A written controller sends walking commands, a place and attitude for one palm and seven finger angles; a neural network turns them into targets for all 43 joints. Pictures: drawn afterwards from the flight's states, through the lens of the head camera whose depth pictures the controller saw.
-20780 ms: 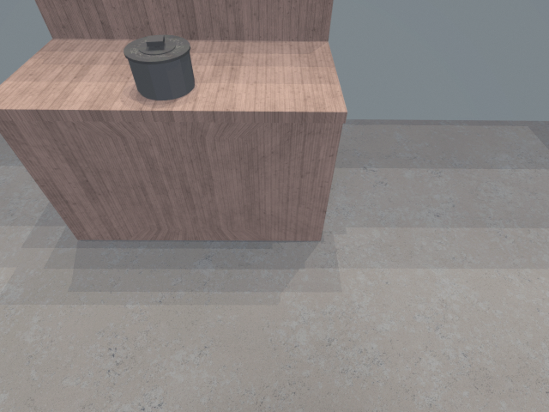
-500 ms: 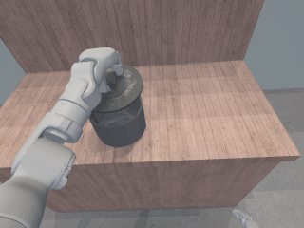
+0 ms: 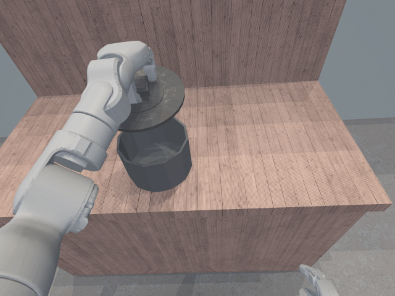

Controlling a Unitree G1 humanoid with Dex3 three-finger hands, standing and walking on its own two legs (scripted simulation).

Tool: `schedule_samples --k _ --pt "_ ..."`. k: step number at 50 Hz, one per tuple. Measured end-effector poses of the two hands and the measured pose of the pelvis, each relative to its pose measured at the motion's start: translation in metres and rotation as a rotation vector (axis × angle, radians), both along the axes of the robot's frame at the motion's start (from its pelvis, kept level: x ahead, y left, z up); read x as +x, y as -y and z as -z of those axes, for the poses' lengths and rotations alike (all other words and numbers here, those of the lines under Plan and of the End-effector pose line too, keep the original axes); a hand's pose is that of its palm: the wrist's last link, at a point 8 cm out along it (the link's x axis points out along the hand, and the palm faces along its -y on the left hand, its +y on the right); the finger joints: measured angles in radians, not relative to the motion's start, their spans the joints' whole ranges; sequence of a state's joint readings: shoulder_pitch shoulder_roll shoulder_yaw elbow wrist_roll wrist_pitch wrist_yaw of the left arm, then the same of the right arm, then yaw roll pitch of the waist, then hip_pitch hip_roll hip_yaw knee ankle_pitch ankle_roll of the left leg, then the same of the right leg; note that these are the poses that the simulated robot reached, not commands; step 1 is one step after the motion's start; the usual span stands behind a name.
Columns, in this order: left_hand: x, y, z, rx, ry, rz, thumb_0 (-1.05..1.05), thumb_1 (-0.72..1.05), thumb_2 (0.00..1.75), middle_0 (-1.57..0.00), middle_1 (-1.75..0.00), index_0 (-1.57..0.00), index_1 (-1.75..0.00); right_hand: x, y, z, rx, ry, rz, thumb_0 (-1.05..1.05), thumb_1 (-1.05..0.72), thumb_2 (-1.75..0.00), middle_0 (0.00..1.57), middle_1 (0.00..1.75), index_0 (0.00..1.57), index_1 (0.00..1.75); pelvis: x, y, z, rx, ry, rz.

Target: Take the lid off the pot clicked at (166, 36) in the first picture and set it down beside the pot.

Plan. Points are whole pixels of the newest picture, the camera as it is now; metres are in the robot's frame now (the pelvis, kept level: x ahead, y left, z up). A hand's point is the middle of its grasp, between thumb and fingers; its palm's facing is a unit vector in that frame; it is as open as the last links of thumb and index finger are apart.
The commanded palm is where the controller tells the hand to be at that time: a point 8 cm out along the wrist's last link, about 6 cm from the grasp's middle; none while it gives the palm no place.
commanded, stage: lift the lid straight up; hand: left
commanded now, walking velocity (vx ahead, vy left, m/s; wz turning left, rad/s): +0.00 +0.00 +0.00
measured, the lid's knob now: (137, 86) +0.48 +0.13 +0.20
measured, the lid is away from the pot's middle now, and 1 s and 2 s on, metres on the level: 0.01 0.07 0.18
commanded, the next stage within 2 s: move the lid sideways beside the pot in 0.40 s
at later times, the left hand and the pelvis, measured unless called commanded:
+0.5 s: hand (130, 80) +0.46 +0.13 +0.23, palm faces -0.19 -0.03 -0.98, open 8.8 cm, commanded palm +0.44 +0.13 +0.30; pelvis -0.01 +0.00 +0.00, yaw +0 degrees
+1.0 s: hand (95, 80) +0.46 +0.20 +0.23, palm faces -0.20 -0.04 -0.98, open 8.8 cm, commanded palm +0.44 +0.20 +0.30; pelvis +0.00 +0.01 +0.00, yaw +0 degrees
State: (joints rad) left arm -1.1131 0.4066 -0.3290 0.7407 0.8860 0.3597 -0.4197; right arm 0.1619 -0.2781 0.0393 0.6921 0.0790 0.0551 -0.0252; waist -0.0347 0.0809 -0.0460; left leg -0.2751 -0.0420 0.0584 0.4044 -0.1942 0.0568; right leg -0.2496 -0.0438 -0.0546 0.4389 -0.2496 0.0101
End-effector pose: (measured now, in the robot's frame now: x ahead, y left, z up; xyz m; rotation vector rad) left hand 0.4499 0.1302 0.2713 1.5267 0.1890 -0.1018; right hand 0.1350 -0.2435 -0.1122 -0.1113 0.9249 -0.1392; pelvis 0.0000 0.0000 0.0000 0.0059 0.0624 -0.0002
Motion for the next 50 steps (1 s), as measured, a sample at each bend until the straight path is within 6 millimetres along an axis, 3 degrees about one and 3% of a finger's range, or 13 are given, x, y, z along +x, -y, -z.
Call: schedule_samples --k 14,24,29,39,50 --pt "-0.005 0.000 -0.024 -0.003 0.038 -0.008 0.00 0.03 0.96 -0.65 -0.89 -0.62 -0.87 0.002 -0.006 -0.001 0.012 0.013 -0.015 0.01 -0.90 -0.90 0.20 0.30 0.20 0.30 -0.003 -0.001 0.000 0.000 0.005 0.002" --pt "-0.005 0.000 -0.015 0.009 -0.001 -0.001 0.00 0.03 0.96 -0.65 -0.89 -0.62 -0.87 -0.009 -0.005 -0.001 -0.006 -0.002 -0.007 0.01 -0.90 -0.90 0.20 0.30 0.20 0.30 -0.007 -0.001 0.000 0.000 0.004 0.000" --pt "-0.002 0.000 -0.021 0.002 0.012 0.010 0.00 0.03 0.96 -0.65 -0.89 -0.62 -0.87 -0.014 -0.002 -0.001 -0.013 -0.001 0.010 0.01 -0.90 -0.90 0.20 0.30 0.20 0.30 -0.006 -0.002 -0.001 -0.001 0.005 0.005" --pt "0.003 -0.036 -0.017 0.026 -0.018 -0.078 0.00 0.04 0.96 -0.64 -0.89 -0.62 -0.87 -0.028 0.006 0.000 -0.025 -0.044 0.038 0.01 -0.90 -0.90 0.20 0.30 0.20 0.30 -0.004 -0.002 -0.001 -0.004 -0.001 0.014" --pt "-0.002 -0.065 -0.018 0.018 -0.015 -0.069 0.00 0.03 0.96 -0.65 -0.88 -0.62 -0.87 -0.016 0.005 -0.007 -0.054 -0.022 0.025 0.01 -0.90 -0.90 0.20 0.30 0.20 0.30 -0.003 -0.006 -0.001 -0.011 0.003 0.001"
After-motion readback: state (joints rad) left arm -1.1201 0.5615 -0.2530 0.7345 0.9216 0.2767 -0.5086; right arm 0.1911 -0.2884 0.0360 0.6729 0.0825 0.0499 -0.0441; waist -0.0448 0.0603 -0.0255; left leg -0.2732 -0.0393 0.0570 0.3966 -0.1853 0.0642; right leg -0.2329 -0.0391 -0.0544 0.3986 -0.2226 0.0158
